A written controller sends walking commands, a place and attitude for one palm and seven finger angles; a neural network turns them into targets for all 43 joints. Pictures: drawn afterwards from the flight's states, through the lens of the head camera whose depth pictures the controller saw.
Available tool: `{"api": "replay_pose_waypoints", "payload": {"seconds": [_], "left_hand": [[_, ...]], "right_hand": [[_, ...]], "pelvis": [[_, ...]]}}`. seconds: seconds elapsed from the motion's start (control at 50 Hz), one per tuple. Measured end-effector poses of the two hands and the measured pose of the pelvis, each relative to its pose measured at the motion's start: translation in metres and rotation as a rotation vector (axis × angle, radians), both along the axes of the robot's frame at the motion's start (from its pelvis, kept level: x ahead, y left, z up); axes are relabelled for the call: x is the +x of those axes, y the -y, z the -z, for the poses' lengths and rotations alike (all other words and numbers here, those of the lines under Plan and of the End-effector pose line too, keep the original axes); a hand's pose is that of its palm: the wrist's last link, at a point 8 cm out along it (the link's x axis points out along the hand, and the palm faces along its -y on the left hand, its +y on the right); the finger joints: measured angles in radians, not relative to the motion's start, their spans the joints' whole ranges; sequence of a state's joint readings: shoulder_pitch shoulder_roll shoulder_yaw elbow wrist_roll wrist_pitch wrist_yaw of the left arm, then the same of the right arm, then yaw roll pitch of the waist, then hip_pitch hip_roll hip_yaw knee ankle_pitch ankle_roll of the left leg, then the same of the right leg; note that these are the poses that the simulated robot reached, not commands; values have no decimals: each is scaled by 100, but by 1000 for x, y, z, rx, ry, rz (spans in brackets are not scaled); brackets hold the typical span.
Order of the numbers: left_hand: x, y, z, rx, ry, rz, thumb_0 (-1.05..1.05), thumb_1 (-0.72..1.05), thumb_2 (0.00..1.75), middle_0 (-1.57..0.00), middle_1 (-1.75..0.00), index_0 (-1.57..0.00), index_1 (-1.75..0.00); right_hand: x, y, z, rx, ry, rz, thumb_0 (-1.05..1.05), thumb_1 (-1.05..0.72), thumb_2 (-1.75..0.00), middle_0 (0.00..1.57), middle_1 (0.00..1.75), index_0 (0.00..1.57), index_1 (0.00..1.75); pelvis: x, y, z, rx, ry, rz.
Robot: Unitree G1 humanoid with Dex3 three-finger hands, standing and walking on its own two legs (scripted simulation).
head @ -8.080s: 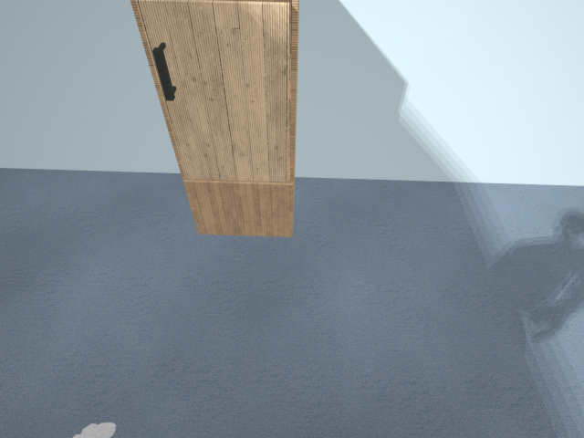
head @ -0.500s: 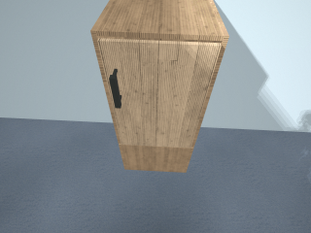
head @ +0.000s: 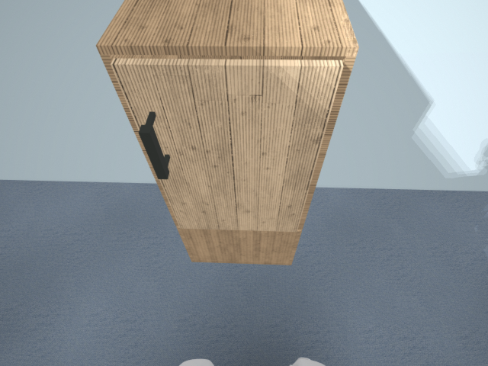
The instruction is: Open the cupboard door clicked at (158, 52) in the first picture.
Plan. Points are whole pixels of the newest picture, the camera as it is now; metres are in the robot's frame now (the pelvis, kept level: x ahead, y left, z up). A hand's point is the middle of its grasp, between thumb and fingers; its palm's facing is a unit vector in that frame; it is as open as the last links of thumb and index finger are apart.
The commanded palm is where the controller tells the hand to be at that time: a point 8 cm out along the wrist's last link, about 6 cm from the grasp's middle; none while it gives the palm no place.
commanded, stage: come to a stop and stand still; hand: left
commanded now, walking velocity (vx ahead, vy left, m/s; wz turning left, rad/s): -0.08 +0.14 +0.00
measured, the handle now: (157, 147) +0.51 +0.21 +0.02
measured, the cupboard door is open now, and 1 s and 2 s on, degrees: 0 0 0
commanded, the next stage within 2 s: look again from close up in 0.56 s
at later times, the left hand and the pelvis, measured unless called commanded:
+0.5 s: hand out of the picture +0.00 +0.24 -0.15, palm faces -0.01 -0.96 -0.28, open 7.4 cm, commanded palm none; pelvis -0.03 +0.05 +0.01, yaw -2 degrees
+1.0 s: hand out of the picture +0.03 +0.21 -0.15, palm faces -0.04 -0.97 -0.24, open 7.3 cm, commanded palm none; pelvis -0.01 +0.03 +0.02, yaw -1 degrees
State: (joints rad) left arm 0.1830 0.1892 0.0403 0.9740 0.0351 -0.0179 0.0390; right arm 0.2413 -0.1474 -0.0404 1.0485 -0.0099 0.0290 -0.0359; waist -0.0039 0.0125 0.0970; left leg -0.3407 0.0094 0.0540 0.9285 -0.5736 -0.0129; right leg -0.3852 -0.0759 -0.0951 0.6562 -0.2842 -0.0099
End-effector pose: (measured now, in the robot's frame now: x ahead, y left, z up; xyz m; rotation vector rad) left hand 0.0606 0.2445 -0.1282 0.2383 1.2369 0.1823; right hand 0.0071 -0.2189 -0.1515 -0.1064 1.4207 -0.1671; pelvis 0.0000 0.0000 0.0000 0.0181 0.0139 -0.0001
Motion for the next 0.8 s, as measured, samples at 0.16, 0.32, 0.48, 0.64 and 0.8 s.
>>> {"api": "replay_pose_waypoints", "payload": {"seconds": [0.16, 0.32, 0.48, 0.64, 0.8], "left_hand": [[-3, -3, 4, -46, 46, -5, 1, 91, 89, -20, -30, -20, -30], [-30, -27, 7, -57, 17, 11, 1, 91, 89, -20, -30, -20, -30], [-66, -44, -14, -4, -48, 4, 1, 91, 90, -20, -30, -20, -30], [-72, -43, -18, -8, -90, 9, 1, 91, 90, -20, -30, -20, -30], [-55, -27, -16, -34, -83, 25, 1, 91, 90, -20, -30, -20, -30]], "right_hand": [[41, 5, -20, -54, 163, -51, 0, -91, -90, 20, 30, 19, 30], [40, -23, -25, -57, 300, -62, 0, -91, -90, 20, 30, 19, 30], [26, -44, -14, 10, 282, -48, 0, -93, -90, 20, 30, 20, 30], [-10, -38, -14, 4, 165, -52, 0, -93, -90, 20, 30, 20, 30], [-39, -35, -13, 11, 49, -38, 0, -91, -90, 20, 30, 19, 30]], "pelvis": [[-17, -13, -3, 8, 3, 3], [-24, -41, 2, -12, 38, 20], [-30, -51, -6, 0, 28, 34], [-29, -50, -14, 1, 23, 32], [-23, -43, -17, 3, 20, 27]]}}
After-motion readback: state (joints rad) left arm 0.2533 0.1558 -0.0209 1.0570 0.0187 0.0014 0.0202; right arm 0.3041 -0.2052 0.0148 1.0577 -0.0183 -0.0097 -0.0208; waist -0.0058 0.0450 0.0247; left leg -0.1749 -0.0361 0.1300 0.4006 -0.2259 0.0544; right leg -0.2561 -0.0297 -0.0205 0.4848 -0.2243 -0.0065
